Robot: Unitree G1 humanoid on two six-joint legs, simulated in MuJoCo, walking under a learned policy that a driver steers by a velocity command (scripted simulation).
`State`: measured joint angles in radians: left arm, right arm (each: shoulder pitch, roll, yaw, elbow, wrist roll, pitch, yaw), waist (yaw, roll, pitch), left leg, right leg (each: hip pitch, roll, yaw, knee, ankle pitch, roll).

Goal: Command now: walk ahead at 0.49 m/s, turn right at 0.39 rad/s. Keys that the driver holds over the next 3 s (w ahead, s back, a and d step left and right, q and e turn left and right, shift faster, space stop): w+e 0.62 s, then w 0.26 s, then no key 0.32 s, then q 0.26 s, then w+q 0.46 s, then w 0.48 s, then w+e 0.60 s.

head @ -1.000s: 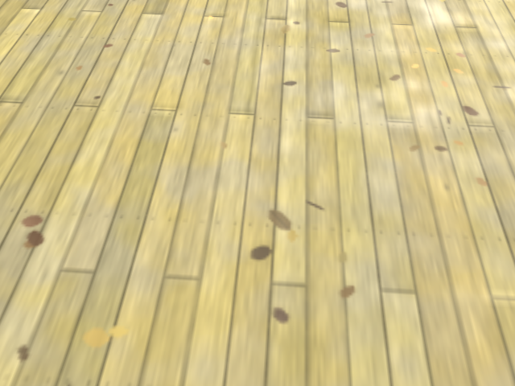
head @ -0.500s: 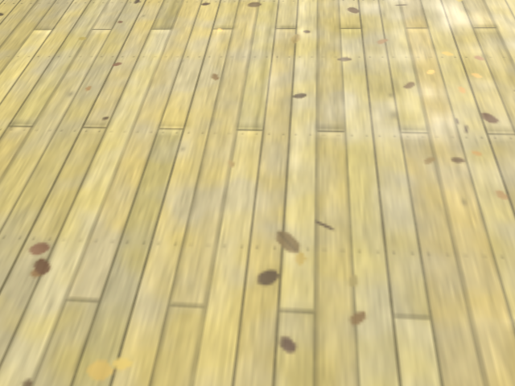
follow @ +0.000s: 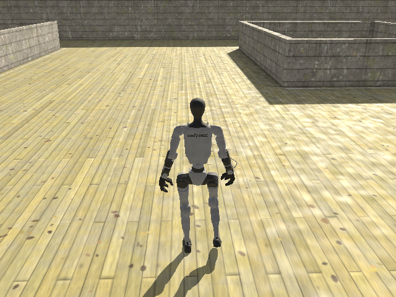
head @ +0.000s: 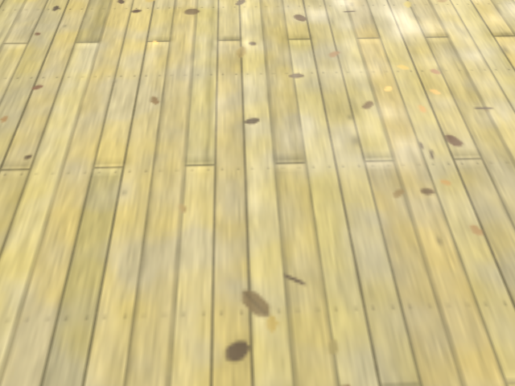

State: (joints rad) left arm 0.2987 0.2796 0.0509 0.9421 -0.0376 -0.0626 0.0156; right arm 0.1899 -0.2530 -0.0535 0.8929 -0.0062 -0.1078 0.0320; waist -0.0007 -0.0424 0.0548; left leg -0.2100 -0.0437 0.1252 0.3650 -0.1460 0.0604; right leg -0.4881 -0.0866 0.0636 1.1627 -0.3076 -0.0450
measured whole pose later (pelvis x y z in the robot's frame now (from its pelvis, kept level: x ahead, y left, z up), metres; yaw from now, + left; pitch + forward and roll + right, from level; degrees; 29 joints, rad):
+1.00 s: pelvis +0.58 -0.11 +0.00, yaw -26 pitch +1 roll +1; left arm 0.30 0.29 0.05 0.76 -0.01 -0.05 0.02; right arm 0.18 -0.27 -0.05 0.80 -0.01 -0.11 0.04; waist 0.00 -0.03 0.04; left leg -0.33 -0.04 0.03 0.46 -0.16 0.05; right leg -0.42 0.02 0.08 1.16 -0.44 -0.01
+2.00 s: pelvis +0.82 -0.17 +0.00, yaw -3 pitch +3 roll -2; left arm -0.01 0.28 0.08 0.73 -0.02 -0.10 -0.03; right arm 0.46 -0.25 -0.05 0.84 0.02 -0.04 -0.03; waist -0.09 -0.04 0.01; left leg 0.00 -0.03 -0.16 0.30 -0.33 0.06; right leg -0.57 -0.01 0.05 0.52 0.01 0.04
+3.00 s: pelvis +1.37 -0.19 +0.00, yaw -16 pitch +1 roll +3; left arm 0.09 0.28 0.05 0.74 -0.02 -0.02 -0.05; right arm 0.32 -0.29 -0.08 0.86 0.01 -0.08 -0.01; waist -0.08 -0.03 0.04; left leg 0.07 0.00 0.25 0.23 -0.30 -0.02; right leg -0.64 -0.10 0.00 0.68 -0.02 -0.03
